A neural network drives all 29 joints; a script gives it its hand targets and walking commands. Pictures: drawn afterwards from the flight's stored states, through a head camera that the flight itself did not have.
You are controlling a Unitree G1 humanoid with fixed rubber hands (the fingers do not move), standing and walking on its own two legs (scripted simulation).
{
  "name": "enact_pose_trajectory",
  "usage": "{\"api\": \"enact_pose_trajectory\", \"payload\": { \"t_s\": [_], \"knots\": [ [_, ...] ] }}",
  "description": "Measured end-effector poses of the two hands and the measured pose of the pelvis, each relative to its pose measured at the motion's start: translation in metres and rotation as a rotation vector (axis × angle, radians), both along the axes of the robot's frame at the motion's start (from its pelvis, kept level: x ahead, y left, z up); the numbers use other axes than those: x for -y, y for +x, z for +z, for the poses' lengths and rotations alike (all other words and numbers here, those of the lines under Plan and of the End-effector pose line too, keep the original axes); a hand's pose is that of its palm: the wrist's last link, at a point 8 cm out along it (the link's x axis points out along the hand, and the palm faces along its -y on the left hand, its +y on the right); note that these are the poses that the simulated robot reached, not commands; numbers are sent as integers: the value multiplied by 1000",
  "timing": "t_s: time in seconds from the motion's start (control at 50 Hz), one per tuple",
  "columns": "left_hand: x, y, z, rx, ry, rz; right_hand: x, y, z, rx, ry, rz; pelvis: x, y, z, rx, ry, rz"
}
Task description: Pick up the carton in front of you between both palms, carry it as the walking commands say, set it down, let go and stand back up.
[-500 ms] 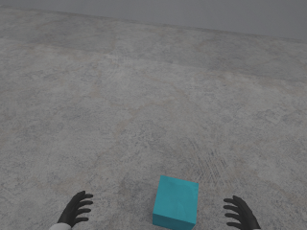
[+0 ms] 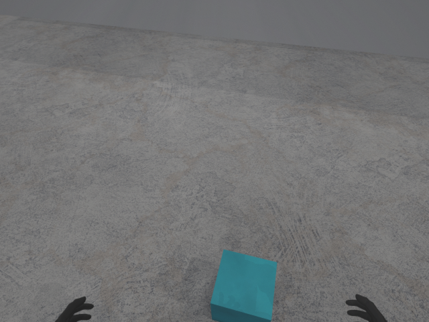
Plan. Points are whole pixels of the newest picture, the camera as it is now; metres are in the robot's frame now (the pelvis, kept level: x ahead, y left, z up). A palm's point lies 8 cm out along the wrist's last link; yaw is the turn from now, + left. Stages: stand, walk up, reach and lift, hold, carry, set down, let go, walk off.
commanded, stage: stand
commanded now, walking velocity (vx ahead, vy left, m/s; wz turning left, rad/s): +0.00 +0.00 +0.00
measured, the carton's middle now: (243, 292) +0.38 -0.09 -0.64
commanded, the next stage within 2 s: none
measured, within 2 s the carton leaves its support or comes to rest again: neither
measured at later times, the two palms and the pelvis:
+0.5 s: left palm out of the picture +0.11 +0.30 -0.09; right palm out of the picture +0.12 -0.29 -0.09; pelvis +0.00 +0.00 +0.01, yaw +0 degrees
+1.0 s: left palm out of the picture +0.08 +0.30 -0.09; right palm out of the picture +0.08 -0.30 -0.10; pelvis -0.02 +0.00 +0.01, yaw -1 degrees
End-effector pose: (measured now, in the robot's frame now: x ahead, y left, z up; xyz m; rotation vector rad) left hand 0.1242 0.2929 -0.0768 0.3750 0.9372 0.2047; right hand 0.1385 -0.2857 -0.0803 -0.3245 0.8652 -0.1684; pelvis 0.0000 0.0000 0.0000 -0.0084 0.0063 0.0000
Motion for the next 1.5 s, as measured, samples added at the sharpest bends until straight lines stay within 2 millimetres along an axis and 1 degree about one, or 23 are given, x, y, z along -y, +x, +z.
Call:
{"api": "enact_pose_trajectory", "payload": {
  "t_s": [0.12, 0.22, 0.3, 0.4, 0.66, 0.8, 1.0, 1.32, 1.5],
  "knots": [
    [1, 0, -3, -20, -7, 20, 4, 3, -4, -25, -9, 1, 3, 5, 1, 2, 0, 3],
    [4, 0, -7, -34, -17, 32, 3, 6, -5, -32, -9, 6, 3, 6, 2, 11, 3, 3],
    [3, -4, -8, -53, -16, 40, 2, 4, -6, -42, -12, 7, 3, 7, 3, 16, 3, 3],
    [-1, -10, -8, -69, -17, 51, 4, -3, -8, -65, -15, 3, 3, 6, 5, 21, 5, 2],
    [-8, -26, -9, -112, -8, 61, 16, -36, -12, -143, -34, -24, 2, -4, 8, 37, 9, -4],
    [-9, -32, -9, -121, -9, 56, 17, -51, -15, -177, -37, -28, 2, -10, 9, 43, 10, -8],
    [-12, -46, -12, -162, -11, 66, 17, -61, -17, -204, -32, -33, 2, -16, 10, 44, 11, -11],
    [-17, -50, -12, -179, 0, 69, 22, -62, -15, -211, -44, -44, 1, -19, 11, 50, 10, -13],
    [-20, -52, -13, -194, 0, 71, 24, -69, -16, -241, -45, -50, 0, -19, 11, 49, 12, -15]
  ]
}}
